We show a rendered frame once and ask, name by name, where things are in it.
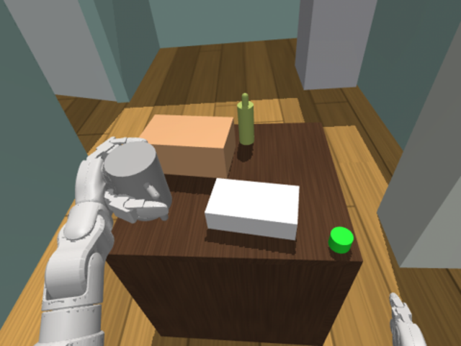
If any left robot arm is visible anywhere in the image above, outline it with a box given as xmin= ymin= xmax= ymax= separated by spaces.
xmin=33 ymin=202 xmax=115 ymax=346

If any right robot hand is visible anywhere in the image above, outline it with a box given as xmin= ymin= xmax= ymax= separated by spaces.
xmin=390 ymin=293 xmax=427 ymax=346

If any left robot hand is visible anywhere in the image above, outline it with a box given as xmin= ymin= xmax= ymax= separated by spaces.
xmin=75 ymin=136 xmax=169 ymax=223

